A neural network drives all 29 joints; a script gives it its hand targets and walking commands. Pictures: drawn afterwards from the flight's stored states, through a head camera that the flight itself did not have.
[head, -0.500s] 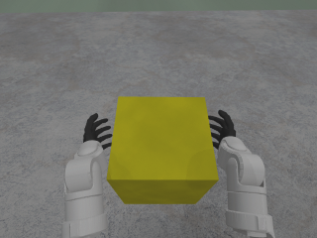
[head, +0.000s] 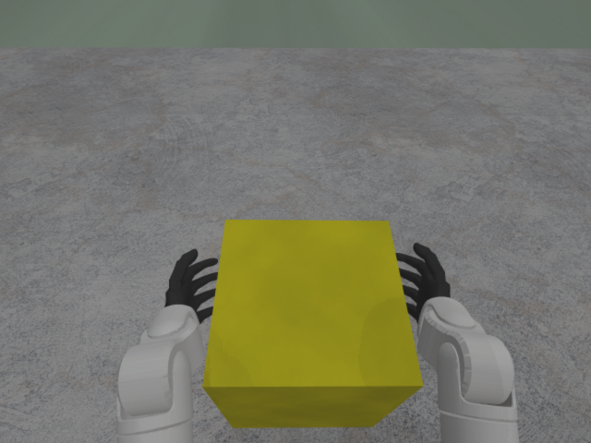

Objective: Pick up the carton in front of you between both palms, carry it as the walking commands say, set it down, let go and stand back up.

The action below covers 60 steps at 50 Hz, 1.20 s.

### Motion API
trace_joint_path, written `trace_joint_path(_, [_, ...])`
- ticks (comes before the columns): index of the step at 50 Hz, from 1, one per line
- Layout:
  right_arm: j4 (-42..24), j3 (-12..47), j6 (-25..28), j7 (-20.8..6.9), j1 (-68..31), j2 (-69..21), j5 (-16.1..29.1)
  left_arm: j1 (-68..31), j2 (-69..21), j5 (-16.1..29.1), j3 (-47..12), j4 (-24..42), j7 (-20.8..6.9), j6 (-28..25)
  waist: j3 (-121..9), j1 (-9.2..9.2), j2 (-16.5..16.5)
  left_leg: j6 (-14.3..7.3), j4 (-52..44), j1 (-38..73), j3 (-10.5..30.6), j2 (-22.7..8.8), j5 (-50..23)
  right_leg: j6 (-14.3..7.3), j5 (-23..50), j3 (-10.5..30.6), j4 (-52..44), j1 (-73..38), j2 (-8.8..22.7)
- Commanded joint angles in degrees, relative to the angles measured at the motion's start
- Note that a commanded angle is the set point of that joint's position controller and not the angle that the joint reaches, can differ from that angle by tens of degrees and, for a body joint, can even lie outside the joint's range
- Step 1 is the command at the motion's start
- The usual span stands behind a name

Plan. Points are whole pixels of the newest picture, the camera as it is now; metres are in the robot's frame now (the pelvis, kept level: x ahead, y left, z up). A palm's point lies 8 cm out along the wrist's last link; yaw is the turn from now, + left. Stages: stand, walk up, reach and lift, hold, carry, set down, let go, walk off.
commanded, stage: carry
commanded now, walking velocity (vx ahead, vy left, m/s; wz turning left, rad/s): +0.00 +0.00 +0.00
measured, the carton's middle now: (305, 332) +0.30 +0.01 +0.02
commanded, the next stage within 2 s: none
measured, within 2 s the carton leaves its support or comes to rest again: neither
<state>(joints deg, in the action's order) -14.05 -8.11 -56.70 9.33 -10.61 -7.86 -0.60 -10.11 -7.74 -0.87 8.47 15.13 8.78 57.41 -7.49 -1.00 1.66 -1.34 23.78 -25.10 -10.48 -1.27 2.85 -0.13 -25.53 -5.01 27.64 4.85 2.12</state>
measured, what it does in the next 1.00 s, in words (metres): walks ahead: right foot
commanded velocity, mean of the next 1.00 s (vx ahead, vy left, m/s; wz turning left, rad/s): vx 0.00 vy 0.00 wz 0.00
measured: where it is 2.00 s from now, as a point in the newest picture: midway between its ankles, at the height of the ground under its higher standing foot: outside the picture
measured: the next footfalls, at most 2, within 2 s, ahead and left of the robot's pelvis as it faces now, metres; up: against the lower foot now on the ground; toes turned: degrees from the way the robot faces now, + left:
right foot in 0.28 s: +0.23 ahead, -0.12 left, +0.00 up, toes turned +18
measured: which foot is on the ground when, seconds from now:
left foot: down 0.00-1.00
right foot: up 0.00-0.26, down 0.28-1.00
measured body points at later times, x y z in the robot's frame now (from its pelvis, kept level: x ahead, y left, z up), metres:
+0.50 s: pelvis +0.18 -0.01 +0.00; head +0.13 -0.02 +0.45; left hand +0.42 +0.15 +0.09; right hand +0.43 -0.15 +0.09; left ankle +0.08 +0.10 -0.73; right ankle +0.19 -0.10 -0.73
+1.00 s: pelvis +0.17 -0.01 +0.00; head +0.12 -0.01 +0.45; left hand +0.40 +0.16 +0.08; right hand +0.41 -0.15 +0.08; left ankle +0.08 +0.10 -0.73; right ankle +0.19 -0.10 -0.73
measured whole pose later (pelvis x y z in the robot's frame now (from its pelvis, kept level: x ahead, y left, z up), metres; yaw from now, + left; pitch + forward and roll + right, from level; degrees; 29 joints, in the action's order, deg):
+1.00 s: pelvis +0.17 -0.01 +0.00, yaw +2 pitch +2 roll +0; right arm -23.6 -3.0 -66.3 8.0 1.6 -7.4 -2.2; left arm 2.2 -7.5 -1.9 3.3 24.0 8.4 66.3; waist -9.6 0.3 -0.4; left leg 0.5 30.1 -9.2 -7.8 -3.2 22.8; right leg -1.7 -14.5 -10.1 31.8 19.3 2.9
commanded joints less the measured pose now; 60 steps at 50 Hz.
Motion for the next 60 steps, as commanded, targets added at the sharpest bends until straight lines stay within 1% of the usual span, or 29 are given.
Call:
trace_joint_path(1, [-12.1,33.3,-3.3,-0.8,-8.5,-44.4,9.8,-13.7,-43.3,12.1,-36.3,15.0,-1.5,3.8,-20.8,2.56,-10.5,-13.1,0.0,44.2,25.0,-22.8,-48.5,1.5,-6.5,3.7,34.8,33.9,-0.8])
trace_joint_path(2, [-14.4,34.4,-3.4,-1.3,-9.2,-46.2,10.1,-13.4,-44.0,11.8,-36.3,15.8,-1.9,4.0,-18.5,2.49,-7.7,-10.1,-1.5,39.1,21.2,-20.7,-42.0,1.7,-4.9,4.6,29.3,31.4,2.2])
trace_joint_path(3, [-16.4,35.2,-3.6,-2.0,-9.4,-47.3,10.7,-12.1,-44.9,11.7,-36.7,17.1,-2.2,3.8,-16.5,2.38,-7.1,-8.0,-4.0,35.8,17.6,-18.4,-37.0,1.9,-3.2,4.6,21.3,29.0,2.9])
trace_joint_path(4, [-19.3,35.9,-3.5,-2.7,-10.2,-47.6,11.6,-11.6,-46.0,12.0,-37.3,18.7,-2.4,3.6,-16.0,2.06,-6.6,-6.8,-4.7,32.3,14.3,-16.6,-34.1,2.0,-1.9,3.3,15.6,24.8,2.4])
trace_joint_path(5, [-21.6,36.6,-3.6,-3.2,-9.6,-47.1,11.9,-9.4,-46.4,12.0,-37.6,19.6,-2.5,3.5,-15.4,1.76,-8.1,-5.8,-5.2,28.0,11.1,-14.7,-33.2,2.0,0.9,0.8,10.0,19.8,0.7])
trace_joint_path(6, [-22.2,37.2,-4.0,-3.5,-7.7,-46.6,11.9,-7.4,-46.1,11.5,-37.8,20.7,-2.5,3.6,-15.3,1.7,-10.4,-5.4,-5.5,25.8,9.5,-13.8,-31.7,2.0,4.1,-0.6,6.3,16.1,-0.7])
trace_joint_path(7, [-23.0,37.8,-4.3,-3.8,-6.2,-45.8,12.1,-5.8,-45.3,10.9,-37.7,21.6,-2.5,3.9,-15.5,1.85,-11.4,-5.2,-5.1,25.3,8.2,-13.3,-30.0,2.0,7.7,-2.0,3.5,14.0,-1.3])
trace_joint_path(8, [-23.9,38.2,-4.8,-3.9,-5.7,-44.2,12.2,-4.8,-44.2,10.3,-37.7,22.0,-2.4,4.3,-15.3,1.69,-11.1,-4.6,-4.1,24.4,6.7,-12.7,-27.3,1.8,12.4,-3.3,0.3,11.8,-1.3])
trace_joint_path(9, [-24.1,38.4,-5.5,-4.0,-5.3,-42.3,12.1,-4.3,-42.7,9.8,-37.6,22.2,-2.3,4.8,-14.4,1.43,-9.8,-3.1,-2.9,21.8,5.1,-11.7,-23.0,1.4,20.1,-3.8,-3.9,8.4,-0.5])
trace_joint_path(10, [-23.9,38.3,-6.2,-3.9,-4.8,-40.2,11.8,-4.0,-40.9,9.3,-37.4,22.1,-2.2,5.5,-13.3,1.44,-8.1,-1.5,-1.6,19.0,4.1,-10.2,-17.3,1.0,25.8,-2.9,-5.4,5.3,1.1])
trace_joint_path(11, [-23.5,38.2,-7.0,-3.8,-4.5,-38.2,11.3,-3.2,-39.1,8.8,-37.0,21.4,-2.1,6.2,-12.7,1.23,-6.2,-0.1,-0.6,16.1,3.8,-9.4,-11.4,0.4,29.7,-1.4,-4.6,2.6,3.4])
trace_joint_path(13, [-22.7,37.6,-8.5,-3.3,-4.6,-35.3,10.8,-3.0,-35.1,8.3,-35.9,20.7,-1.8,7.5,-10.8,1.48,-2.1,1.3,1.2,12.5,3.5,-8.0,-1.0,-0.7,39.6,2.5,-2.8,1.9,8.1])
trace_joint_path(14, [-21.4,37.1,-9.3,-2.9,-4.5,-34.2,10.2,-3.2,-33.2,8.1,-35.1,20.4,-1.6,8.1,-9.1,1.7,-0.8,1.6,1.1,10.9,3.8,-7.5,2.8,-1.0,42.6,3.0,-2.6,2.3,9.4])
trace_joint_path(15, [-20.2,36.7,-9.8,-2.4,-4.8,-33.4,9.6,-3.7,-31.8,7.6,-34.4,19.8,-1.3,8.6,-7.9,1.71,-0.1,1.7,-0.2,9.8,4.9,-7.2,3.0,-1.6,42.8,3.5,-1.9,2.4,10.4])
trace_joint_path(16, [-19.7,36.5,-10.2,-2.1,-6.1,-32.4,9.1,-4.3,-31.1,7.4,-33.6,18.2,-1.0,8.8,-7.2,1.47,1.6,1.8,0.2,11.2,5.1,-7.2,0.2,-2.0,42.5,4.0,-1.3,3.2,10.7])
trace_joint_path(17, [-18.4,36.0,-10.6,-1.7,-6.5,-31.2,8.6,-3.8,-30.5,7.2,-32.7,15.7,-0.7,9.0,-6.4,1.42,2.6,2.2,1.7,12.8,5.3,-7.8,-2.4,-2.1,44.3,4.3,-1.9,4.8,10.2])
trace_joint_path(18, [-17.0,35.2,-10.7,-1.4,-6.3,-30.6,8.0,-3.3,-29.9,6.9,-32.1,14.0,-0.6,9.2,-6.7,1.41,1.7,2.6,3.0,14.0,5.2,-8.0,-4.5,-2.1,47.4,4.1,-2.2,5.5,9.6])
trace_joint_path(19, [-15.9,34.4,-10.7,-1.0,-6.0,-30.5,7.7,-3.6,-29.7,7.0,-31.8,13.3,-0.4,9.3,-7.1,1.39,1.2,2.9,3.5,14.2,5.2,-7.8,-4.9,-2.1,50.4,4.0,-1.8,5.0,9.6])
trace_joint_path(20, [-15.2,33.9,-10.7,-0.8,-5.6,-30.9,7.5,-4.5,-30.0,7.4,-32.0,13.6,-0.3,9.2,-7.8,1.39,1.1,3.0,3.6,14.0,5.5,-7.7,-5.3,-2.2,51.9,4.0,-0.7,4.0,9.6])
trace_joint_path(22, [-15.1,33.8,-10.4,-0.5,-5.1,-32.8,7.8,-6.4,-31.7,8.7,-32.8,14.9,-0.3,9.0,-9.9,1.34,0.6,3.0,3.3,14.1,5.9,-7.6,-5.8,-2.4,52.2,3.6,0.7,2.3,9.2])
trace_joint_path(28, [-17.3,34.5,-8.8,-1.0,-6.7,-37.9,8.5,-9.8,-37.6,10.8,-36.0,17.9,-1.3,8.0,-13.8,1.01,-2.6,2.7,4.6,16.9,6.0,-7.6,-11.2,-2.6,49.9,2.3,4.1,2.8,8.0])
trace_joint_path(31, [-18.4,35.0,-8.2,-1.3,-6.8,-38.3,8.7,-9.4,-38.2,10.9,-36.5,18.5,-1.7,7.7,-14.0,1.01,-2.6,2.4,5.3,17.0,6.2,-7.8,-12.8,-2.6,46.7,1.5,5.1,3.7,7.3])
trace_joint_path(34, [-18.8,35.5,-8.2,-1.4,-6.4,-37.6,8.8,-7.8,-37.5,10.2,-35.9,18.1,-1.6,7.6,-13.4,1.04,-2.0,2.1,5.3,16.1,6.5,-7.9,-12.3,-2.6,44.3,1.3,5.2,3.8,7.2])
trace_joint_path(41, [-18.5,36.0,-8.8,-1.6,-6.8,-35.8,9.1,-6.7,-35.4,8.6,-34.5,16.9,-1.2,8.1,-9.4,1.11,-1.9,1.8,3.6,13.5,7.0,-7.9,-6.8,-2.6,39.3,1.8,3.6,5.1,7.4])
trace_joint_path(46, [-15.1,35.5,-8.9,-2.3,-7.2,-33.9,8.0,-7.7,-33.2,7.6,-34.3,14.0,-1.7,8.1,-6.8,1.19,-2.3,1.4,1.7,12.1,7.2,-7.7,0.3,-2.3,33.2,2.5,1.2,6.3,7.6])
trace_joint_path(50, [-10.6,34.3,-7.6,-3.9,-9.2,-32.3,6.4,-10.0,-31.3,6.5,-33.6,9.8,-3.4,6.9,-4.9,1.21,-2.2,0.9,0.0,10.7,7.8,-7.7,6.7,-2.1,27.4,3.1,-0.9,7.4,7.6])
trace_joint_path(53, [-7.2,32.7,-5.3,-5.4,-11.5,-31.0,5.2,-11.8,-29.9,5.5,-32.0,6.5,-5.1,4.6,-4.3,1.18,-1.6,0.6,-1.0,9.9,8.2,-7.7,10.9,-1.9,24.2,3.4,-2.1,7.6,7.5])
trace_joint_path(57, [-4.5,32.9,-1.9,-7.3,-15.0,-32.9,5.1,-15.1,-32.0,5.5,-32.5,3.9,-7.2,1.3,-5.4,1.02,-1.5,0.2,-1.9,9.7,8.6,-7.6,13.4,-1.6,21.1,3.4,-3.0,7.0,7.4])
trace_joint_path(60, [-0.9,32.1,0.2,-8.8,-16.0,-33.6,4.2,-16.2,-32.8,4.6,-32.0,0.6,-8.6,-0.9,-6.4,0.97,-1.7,-0.1,-2.1,9.9,8.7,-7.5,14.0,-1.4,20.0,3.3,-3.4,6.5,7.3])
